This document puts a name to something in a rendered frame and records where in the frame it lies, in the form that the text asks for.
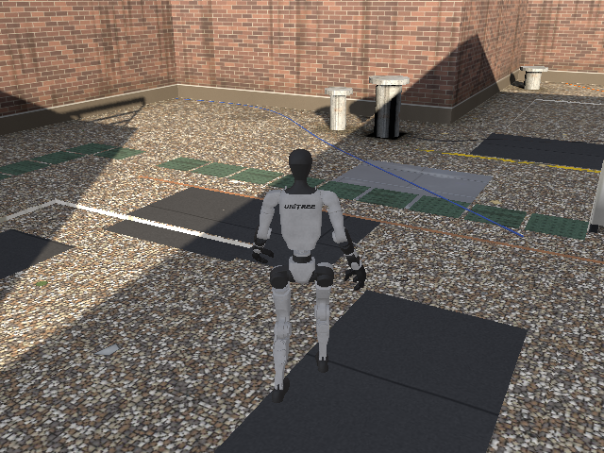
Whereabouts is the robot left hand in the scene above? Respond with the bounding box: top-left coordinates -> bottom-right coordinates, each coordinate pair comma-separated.
252,247 -> 274,263

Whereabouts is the robot foot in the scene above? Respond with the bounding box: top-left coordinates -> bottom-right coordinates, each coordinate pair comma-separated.
272,377 -> 290,403
315,351 -> 328,373

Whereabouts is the robot right hand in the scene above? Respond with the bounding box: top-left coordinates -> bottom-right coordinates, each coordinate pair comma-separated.
344,265 -> 366,291

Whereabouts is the left robot foot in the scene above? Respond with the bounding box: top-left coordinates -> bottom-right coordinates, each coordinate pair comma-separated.
272,377 -> 290,403

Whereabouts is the left robot upper arm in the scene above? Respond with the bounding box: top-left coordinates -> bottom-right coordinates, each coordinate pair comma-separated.
257,190 -> 281,240

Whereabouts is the robot right forearm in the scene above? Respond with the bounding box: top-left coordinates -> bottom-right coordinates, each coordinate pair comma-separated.
339,228 -> 362,270

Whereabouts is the right robot upper arm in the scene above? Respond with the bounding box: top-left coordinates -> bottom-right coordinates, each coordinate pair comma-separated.
320,190 -> 347,243

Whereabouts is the robot left forearm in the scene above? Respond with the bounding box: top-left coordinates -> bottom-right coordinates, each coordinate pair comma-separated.
252,225 -> 267,254

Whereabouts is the right robot foot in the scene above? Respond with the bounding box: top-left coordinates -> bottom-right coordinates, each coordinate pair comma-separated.
315,351 -> 328,373

